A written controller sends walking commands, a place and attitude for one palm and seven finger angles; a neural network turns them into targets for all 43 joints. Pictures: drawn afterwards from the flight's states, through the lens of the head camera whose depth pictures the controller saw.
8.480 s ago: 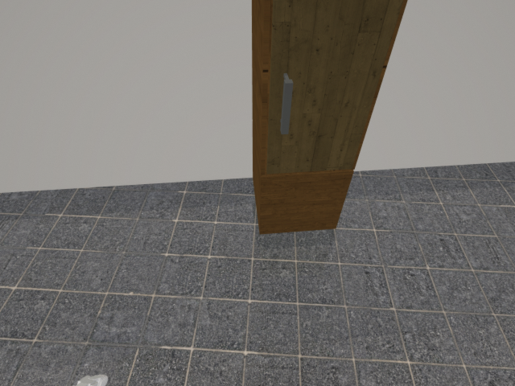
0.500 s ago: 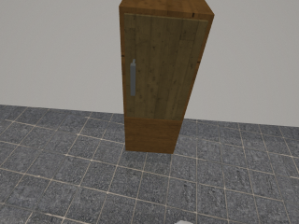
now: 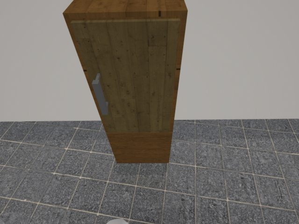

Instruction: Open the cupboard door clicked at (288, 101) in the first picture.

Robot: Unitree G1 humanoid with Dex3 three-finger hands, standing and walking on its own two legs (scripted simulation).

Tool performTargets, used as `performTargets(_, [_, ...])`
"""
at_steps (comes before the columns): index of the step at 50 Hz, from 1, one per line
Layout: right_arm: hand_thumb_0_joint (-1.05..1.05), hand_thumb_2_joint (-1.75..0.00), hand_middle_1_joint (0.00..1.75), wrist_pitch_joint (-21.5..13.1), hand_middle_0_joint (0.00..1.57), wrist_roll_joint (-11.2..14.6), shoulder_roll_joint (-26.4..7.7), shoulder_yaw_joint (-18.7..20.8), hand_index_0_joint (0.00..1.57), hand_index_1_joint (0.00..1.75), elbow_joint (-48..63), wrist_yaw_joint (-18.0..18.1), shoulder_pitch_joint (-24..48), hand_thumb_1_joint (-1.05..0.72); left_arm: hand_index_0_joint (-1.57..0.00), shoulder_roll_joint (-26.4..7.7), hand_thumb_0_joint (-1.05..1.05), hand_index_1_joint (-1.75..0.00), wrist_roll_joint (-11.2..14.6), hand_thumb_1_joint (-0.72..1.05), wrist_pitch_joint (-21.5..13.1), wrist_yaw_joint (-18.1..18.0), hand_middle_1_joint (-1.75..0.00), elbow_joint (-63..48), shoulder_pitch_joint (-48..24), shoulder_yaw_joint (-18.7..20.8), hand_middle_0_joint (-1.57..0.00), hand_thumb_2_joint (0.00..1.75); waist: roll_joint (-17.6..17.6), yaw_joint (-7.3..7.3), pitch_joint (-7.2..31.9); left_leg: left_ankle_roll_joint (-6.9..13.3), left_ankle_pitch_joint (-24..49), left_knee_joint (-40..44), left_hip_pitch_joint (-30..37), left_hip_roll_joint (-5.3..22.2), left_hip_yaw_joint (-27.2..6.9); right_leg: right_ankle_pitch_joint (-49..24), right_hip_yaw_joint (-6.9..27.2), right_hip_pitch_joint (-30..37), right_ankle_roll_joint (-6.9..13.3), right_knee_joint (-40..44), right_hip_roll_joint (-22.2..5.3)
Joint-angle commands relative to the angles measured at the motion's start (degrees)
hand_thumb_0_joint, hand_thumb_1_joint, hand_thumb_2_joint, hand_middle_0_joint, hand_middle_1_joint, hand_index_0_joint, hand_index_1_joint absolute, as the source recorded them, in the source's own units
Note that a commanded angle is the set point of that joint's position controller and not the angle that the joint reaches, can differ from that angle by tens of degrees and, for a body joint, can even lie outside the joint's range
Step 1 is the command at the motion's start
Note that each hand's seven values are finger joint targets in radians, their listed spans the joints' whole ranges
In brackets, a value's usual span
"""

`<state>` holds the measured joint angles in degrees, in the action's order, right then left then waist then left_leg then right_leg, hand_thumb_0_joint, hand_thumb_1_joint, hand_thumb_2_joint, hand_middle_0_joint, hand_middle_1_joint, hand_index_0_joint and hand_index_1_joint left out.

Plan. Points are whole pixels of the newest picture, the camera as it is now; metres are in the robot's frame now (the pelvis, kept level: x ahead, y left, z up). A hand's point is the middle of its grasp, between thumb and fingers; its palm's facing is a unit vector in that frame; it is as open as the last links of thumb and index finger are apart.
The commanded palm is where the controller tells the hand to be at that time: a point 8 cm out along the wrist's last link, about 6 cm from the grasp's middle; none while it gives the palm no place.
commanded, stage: come to a stop and stand still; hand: left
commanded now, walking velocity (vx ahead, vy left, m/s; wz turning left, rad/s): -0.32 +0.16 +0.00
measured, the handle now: (101, 95) +0.60 +0.22 -0.03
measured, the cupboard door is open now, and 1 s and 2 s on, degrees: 0 0 0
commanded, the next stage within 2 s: look again from close up in 1.24 s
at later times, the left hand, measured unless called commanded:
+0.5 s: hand out of the picture +0.01 +0.17 -0.18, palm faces +0.03 -0.96 -0.28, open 7.3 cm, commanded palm none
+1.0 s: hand out of the picture -0.04 +0.14 -0.18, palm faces +0.03 -0.98 -0.20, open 7.3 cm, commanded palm none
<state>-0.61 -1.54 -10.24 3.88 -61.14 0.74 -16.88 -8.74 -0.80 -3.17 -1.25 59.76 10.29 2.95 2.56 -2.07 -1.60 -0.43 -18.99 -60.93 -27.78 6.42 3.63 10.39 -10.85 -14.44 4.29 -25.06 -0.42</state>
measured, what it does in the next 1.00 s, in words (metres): steps on the spot: left foot, then left foot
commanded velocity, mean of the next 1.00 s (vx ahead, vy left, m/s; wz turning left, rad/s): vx -0.07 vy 0.01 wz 0.00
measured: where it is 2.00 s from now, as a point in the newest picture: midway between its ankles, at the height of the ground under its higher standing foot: outside the picture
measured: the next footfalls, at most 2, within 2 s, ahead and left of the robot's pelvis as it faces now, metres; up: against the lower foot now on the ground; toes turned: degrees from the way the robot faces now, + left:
left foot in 0.16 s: +0.13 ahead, +0.12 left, +0.00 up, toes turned +4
left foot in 0.70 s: +0.07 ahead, +0.07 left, +0.01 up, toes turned +2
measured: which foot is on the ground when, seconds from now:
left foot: up 0.00-0.14, down 0.16-0.48, up 0.50-0.68, down 0.70-1.00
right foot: down 0.00-1.00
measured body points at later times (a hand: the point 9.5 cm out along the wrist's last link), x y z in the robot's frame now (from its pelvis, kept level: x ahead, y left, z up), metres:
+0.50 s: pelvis +0.01 -0.02 -0.01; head +0.04 -0.04 +0.43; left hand +0.01 +0.22 -0.16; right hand +0.11 -0.24 -0.18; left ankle +0.09 +0.12 -0.73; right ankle -0.01 -0.11 -0.74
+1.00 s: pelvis -0.06 -0.04 +0.00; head -0.07 -0.04 +0.45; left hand -0.04 +0.19 -0.16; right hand -0.06 -0.26 -0.16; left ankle +0.03 +0.07 -0.73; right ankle -0.01 -0.11 -0.74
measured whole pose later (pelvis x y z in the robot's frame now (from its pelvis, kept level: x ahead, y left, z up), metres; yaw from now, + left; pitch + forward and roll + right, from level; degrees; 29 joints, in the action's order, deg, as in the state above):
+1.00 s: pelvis -0.06 -0.04 +0.00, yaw +0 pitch -2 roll +0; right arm 1.6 -1.6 -8.4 0.7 -58.2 0.2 -20.1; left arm -9.3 -0.9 0.7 -1.6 56.9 19.9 0.7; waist -0.3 -0.8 0.3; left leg 1.7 -16.8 -31.3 -20.0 0.6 3.8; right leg 12.8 -5.9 -15.9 4.2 -29.2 1.3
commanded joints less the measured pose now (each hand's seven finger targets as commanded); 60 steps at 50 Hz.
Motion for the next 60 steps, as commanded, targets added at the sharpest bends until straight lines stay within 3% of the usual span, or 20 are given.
performTargets(1, [0.00,-0.90,0.30,0.46,0.20,0.36,2.72,-1.86,0.20,0.30,0.04,0.15,-5.37,-0.90,-0.20,-3.86,0.00,-0.30,-0.51,0.90,-0.33,-0.17,-0.30,-0.62,3.86,-0.57,-0.20,0.90,-7.48,0.57,0.11,-1.27,1.46,14.00,6.70,-0.41,-0.91,-18.95,10.26,-2.00,5.15,11.65,-14.53])
performTargets(6, [0.00,-0.90,0.30,0.95,0.20,1.10,-0.50,-1.75,0.20,0.30,0.99,0.81,-1.31,-0.90,-0.20,-7.22,0.00,-0.30,0.05,0.90,1.55,-1.00,-0.30,-0.15,4.83,-0.12,-0.20,0.90,-6.62,1.49,2.02,-1.65,10.48,30.68,14.65,-2.48,-0.49,-27.92,10.28,2.24,3.75,2.41,-14.29])
performTargets(9, [0.00,-0.90,0.30,0.78,0.20,0.60,-5.43,-0.91,0.20,0.30,2.61,1.22,0.15,-0.90,-0.20,-5.49,0.00,-0.30,0.32,0.90,3.04,-1.49,-0.30,-1.00,7.50,-0.14,-0.20,0.90,2.49,2.52,1.71,2.86,40.87,34.93,20.73,6.15,-7.07,-12.03,7.87,-2.40,-2.03,-3.86,-7.55])
performTargets(12, [0.00,-0.90,0.30,1.26,0.20,0.63,-6.67,-0.74,0.20,0.30,3.75,1.77,3.88,-0.90,-0.20,-5.16,0.00,-0.30,0.29,0.90,4.22,-1.42,-0.30,-1.08,8.13,-0.34,-0.20,0.90,10.08,3.15,0.76,8.22,44.21,40.45,16.91,10.37,-11.34,9.40,5.74,-0.90,-4.28,-12.60,-3.58])
performTargets(16, [0.00,-0.90,0.30,1.71,0.20,0.33,-7.61,0.03,0.20,0.30,5.81,1.88,8.06,-0.90,-0.20,-5.05,0.00,-0.30,0.09,0.90,5.09,-1.11,-0.30,-1.33,9.19,0.14,-0.20,0.90,7.15,3.32,3.23,12.17,36.96,41.65,16.81,12.22,-11.96,20.90,9.61,-4.58,-4.19,-25.03,-2.61])
performTargets(20, [0.00,-0.90,0.30,1.89,0.20,0.31,-8.06,0.83,0.20,0.30,6.09,1.30,8.80,-0.90,-0.20,-2.94,0.00,-0.30,-0.22,0.90,4.32,-0.86,-0.30,-1.39,11.19,-0.20,-0.20,0.90,2.82,3.22,8.22,10.16,31.01,38.48,19.46,9.50,-9.23,13.26,8.16,-1.34,-4.93,-14.61,-2.16])
performTargets(22, [0.00,-0.90,0.30,0.37,0.20,1.97,-10.12,1.35,0.20,0.30,8.56,1.25,9.58,-0.90,-0.20,-4.18,0.00,-0.30,-0.41,0.90,2.54,-2.41,-0.30,-1.29,14.71,-1.48,-0.20,0.90,-7.91,4.76,8.21,4.55,35.21,22.90,22.75,6.07,-5.28,-2.77,14.03,-3.63,-5.44,6.67,-4.84])
performTargets(23, [0.00,-0.90,0.30,0.64,0.20,1.66,-4.92,0.63,0.20,0.30,10.55,-0.50,5.58,-0.90,-0.20,-8.33,0.00,-0.30,-1.19,0.90,2.16,-2.52,-0.30,-6.09,9.80,-0.47,-0.20,0.90,-16.89,1.75,6.41,1.84,5.52,19.83,7.21,-2.46,-0.64,-11.09,22.53,1.91,-2.41,4.78,-11.80])
performTargets(25, [0.00,-0.90,0.30,0.85,0.20,0.74,-1.92,0.06,0.20,0.30,11.34,-1.23,6.77,-0.90,-0.20,-10.33,0.00,-0.30,-1.39,0.90,0.72,-2.47,-0.30,-7.28,11.29,-0.34,-0.20,0.90,-7.33,2.06,6.60,0.84,-6.05,9.27,0.18,-6.67,-1.40,-37.28,22.50,8.87,4.37,-1.27,-15.21])
performTargets(27, [0.00,-0.90,0.30,1.19,0.20,0.93,-1.80,-0.13,0.20,0.30,12.03,-1.05,6.87,-0.90,-0.20,-9.35,0.00,-0.30,-1.19,0.90,0.31,-2.62,-0.30,-8.06,11.66,0.60,-0.20,0.90,-11.94,2.55,7.82,1.90,-5.61,5.76,-2.69,-5.67,-2.16,-41.82,20.40,12.12,5.38,-4.30,-13.92])
performTargets(30, [0.00,-0.90,0.30,1.83,0.20,1.58,-1.07,-0.67,0.20,0.30,13.09,-0.56,7.03,-0.90,-0.20,-8.67,0.00,-0.30,-1.28,0.90,1.28,-2.49,-0.30,-9.94,8.72,0.12,-0.20,0.90,-14.77,1.80,2.02,1.56,-4.97,12.49,3.18,-5.18,-2.19,-25.70,17.59,1.41,6.48,-0.71,-13.72])
performTargets(33, [0.00,-0.90,0.30,1.88,0.20,0.99,-0.70,-1.28,0.20,0.30,9.88,-0.58,1.60,-0.90,-0.20,-9.31,0.00,-0.30,-0.68,0.90,2.54,-2.02,-0.30,-10.26,6.61,-0.26,-0.20,0.90,-8.36,0.04,-3.31,1.33,2.47,25.66,16.70,-6.22,0.66,8.27,15.73,-13.28,2.83,3.18,-10.07])
performTargets(35, [0.00,-0.90,0.30,1.45,0.20,0.29,-3.14,-1.31,0.20,0.30,8.63,-0.51,-1.58,-0.90,-0.20,-7.63,0.00,-0.30,-0.34,0.90,3.55,-1.74,-0.30,-10.08,6.92,-0.67,-0.20,0.90,0.45,0.04,-7.80,3.41,-3.68,34.30,15.82,-2.29,-5.99,24.41,14.46,-18.77,-0.04,0.91,-5.02])
performTargets(37, [0.00,-0.90,0.30,1.16,0.20,-0.57,-6.32,-1.20,0.20,0.30,9.25,-0.20,-1.25,-0.90,-0.20,-5.64,0.00,-0.30,-0.04,0.90,3.54,-1.56,-0.30,-10.13,10.26,-0.92,-0.20,0.90,7.02,2.35,-8.46,8.05,-15.58,45.80,3.27,5.74,-16.84,16.72,9.29,-8.82,-2.69,-4.78,-0.05])
performTargets(38, [0.00,-0.90,0.30,1.02,0.20,-0.46,-6.23,-1.28,0.20,0.30,8.81,-0.13,0.19,-0.90,-0.20,-5.84,0.00,-0.30,-0.38,0.90,3.84,-1.47,-0.30,-8.83,10.09,-0.92,-0.20,0.90,10.24,2.83,-7.75,8.09,-22.48,49.93,-2.47,5.40,-19.39,15.73,8.22,-2.88,-2.33,-7.39,0.36])
performTargets(41, [0.00,-0.90,0.30,0.84,0.20,-0.19,-5.55,-1.69,0.20,0.30,9.33,0.06,3.36,-0.90,-0.20,-4.85,0.00,-0.30,-0.83,0.90,3.60,-0.81,-0.30,-6.45,14.21,-1.02,-0.20,0.90,3.99,5.67,-4.39,7.09,-20.50,47.90,-6.86,3.34,-14.33,12.30,9.78,6.21,-2.09,-7.19,-0.52])
performTargets(46, [0.00,-0.90,0.30,1.33,0.20,-0.07,-2.18,-2.39,0.20,0.30,6.93,-0.09,-2.99,-0.90,-0.20,-7.74,0.00,-0.30,-0.27,0.90,2.39,-0.69,-0.30,-6.75,10.25,-0.68,-0.20,0.90,-9.33,1.47,-1.86,2.77,-3.78,31.41,6.86,-4.25,-3.08,29.09,22.65,-5.68,1.53,11.82,-9.58])
performTargets(50, [0.00,-0.90,0.30,1.20,0.20,0.07,-0.86,-2.87,0.20,0.30,3.50,-0.07,-8.63,-0.90,-0.20,-7.62,0.00,-0.30,0.16,0.90,2.11,-0.80,-0.30,-6.34,6.16,-0.79,-0.20,0.90,-6.27,-0.92,-0.74,2.62,0.85,29.91,16.13,-4.41,-2.59,25.64,18.81,-12.02,1.26,12.30,-8.92])
performTargets(55, [0.00,-0.90,0.30,1.49,0.20,-0.40,-2.26,-2.59,0.20,0.30,2.92,0.12,-7.94,-0.90,-0.20,-6.36,0.00,-0.30,-0.27,0.90,3.10,-0.60,-0.30,-4.00,10.01,-0.72,-0.20,0.90,-1.44,1.34,-7.03,3.90,-12.60,38.94,4.11,-1.97,-8.26,28.57,15.56,-9.79,-0.83,7.63,-4.37])
performTargets(60, [0.00,-0.90,0.30,1.23,0.20,-0.55,-2.12,-2.63,0.20,0.30,2.01,0.70,-7.93,-0.90,-0.20,-4.53,0.00,-0.30,-0.17,0.90,3.18,-0.16,-0.30,-2.00,12.33,-0.64,-0.20,0.90,1.53,1.84,-3.24,3.98,-13.31,42.17,3.38,-1.33,-9.61,22.00,12.71,-4.76,-1.14,2.10,-2.36])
